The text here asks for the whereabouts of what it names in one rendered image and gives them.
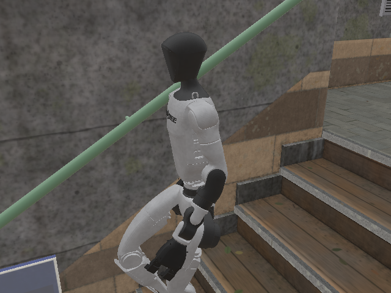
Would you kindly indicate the stairs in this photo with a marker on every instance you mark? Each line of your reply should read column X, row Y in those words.
column 348, row 256

